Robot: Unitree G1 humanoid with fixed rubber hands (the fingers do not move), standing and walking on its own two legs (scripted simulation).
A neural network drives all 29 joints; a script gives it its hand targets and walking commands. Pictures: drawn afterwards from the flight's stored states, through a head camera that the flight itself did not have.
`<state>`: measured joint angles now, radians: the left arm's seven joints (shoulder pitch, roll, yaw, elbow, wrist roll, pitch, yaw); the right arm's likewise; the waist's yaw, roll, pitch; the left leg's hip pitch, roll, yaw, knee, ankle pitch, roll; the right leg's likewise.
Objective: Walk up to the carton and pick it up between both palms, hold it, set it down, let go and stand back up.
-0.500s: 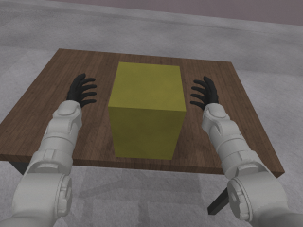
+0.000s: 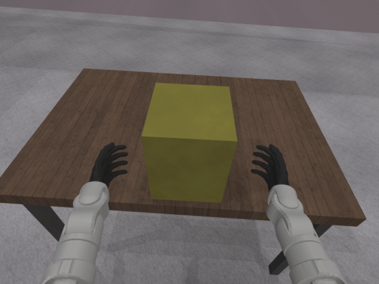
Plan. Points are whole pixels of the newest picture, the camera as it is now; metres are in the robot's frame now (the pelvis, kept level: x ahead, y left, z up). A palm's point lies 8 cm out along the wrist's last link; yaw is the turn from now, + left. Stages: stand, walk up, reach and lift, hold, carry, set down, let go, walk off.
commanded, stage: set down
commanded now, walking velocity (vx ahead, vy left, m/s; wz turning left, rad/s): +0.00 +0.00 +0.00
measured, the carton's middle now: (189, 144) +0.48 +0.01 +0.01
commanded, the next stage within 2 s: let go in 1.66 s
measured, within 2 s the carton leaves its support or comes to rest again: neither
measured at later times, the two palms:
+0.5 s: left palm (92, 228) +0.25 +0.22 -0.01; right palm (275, 222) +0.26 -0.18 +0.00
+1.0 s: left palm (89, 249) +0.22 +0.22 -0.04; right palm (284, 247) +0.22 -0.19 -0.03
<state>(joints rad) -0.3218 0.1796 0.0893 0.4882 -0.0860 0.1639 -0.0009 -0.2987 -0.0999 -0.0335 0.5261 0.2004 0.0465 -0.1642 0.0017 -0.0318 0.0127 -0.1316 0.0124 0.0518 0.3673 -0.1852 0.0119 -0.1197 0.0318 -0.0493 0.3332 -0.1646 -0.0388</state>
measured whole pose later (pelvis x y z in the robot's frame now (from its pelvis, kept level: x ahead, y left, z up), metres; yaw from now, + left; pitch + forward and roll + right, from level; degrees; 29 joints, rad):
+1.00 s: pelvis +0.03 +0.00 +0.00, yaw -1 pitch -4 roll +0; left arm 0.18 0.22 -0.04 0.45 -0.10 -0.08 0.01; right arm 0.18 -0.11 0.00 0.53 0.10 -0.18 -0.04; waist 0.03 -0.02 0.01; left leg -0.06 0.00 0.06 0.34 -0.21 0.01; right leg -0.06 0.03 -0.01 0.32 -0.20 -0.03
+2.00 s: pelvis +0.02 -0.01 +0.00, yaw -1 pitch -3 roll +0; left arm 0.17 0.22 0.01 0.53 0.01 0.11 0.01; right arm 0.17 -0.19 -0.01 0.74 0.00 -0.21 0.03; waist 0.00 -0.04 0.05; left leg -0.10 0.02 0.05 0.37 -0.23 0.00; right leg -0.10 0.04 -0.03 0.36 -0.22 -0.05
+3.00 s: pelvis -0.01 +0.02 -0.01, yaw +1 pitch -2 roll +0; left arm 0.37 0.27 -0.01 0.79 0.01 -0.03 0.01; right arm 0.35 -0.25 0.01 0.80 0.00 -0.03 -0.01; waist 0.00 -0.01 0.01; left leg -0.21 -0.03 0.03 0.46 -0.21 0.04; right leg -0.21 0.00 -0.04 0.45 -0.21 -0.01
